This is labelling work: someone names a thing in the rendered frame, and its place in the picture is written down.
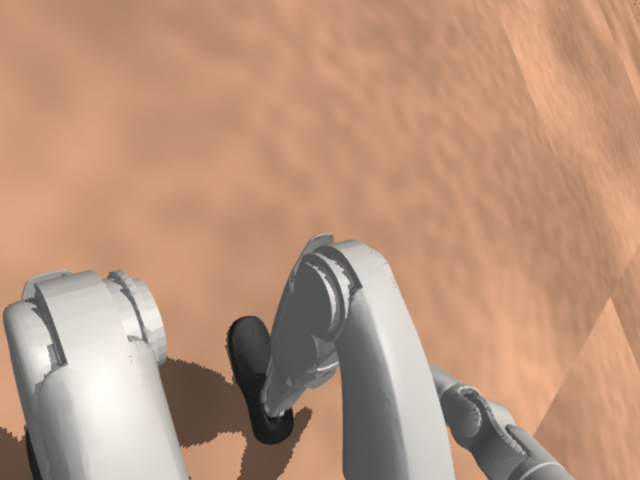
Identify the right robot arm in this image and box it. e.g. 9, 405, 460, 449
440, 383, 575, 480

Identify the right robot hand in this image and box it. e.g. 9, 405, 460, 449
428, 362, 461, 401

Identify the right robot foot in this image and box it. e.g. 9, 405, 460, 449
228, 316, 294, 445

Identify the left robot foot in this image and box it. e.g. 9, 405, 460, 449
26, 429, 42, 480

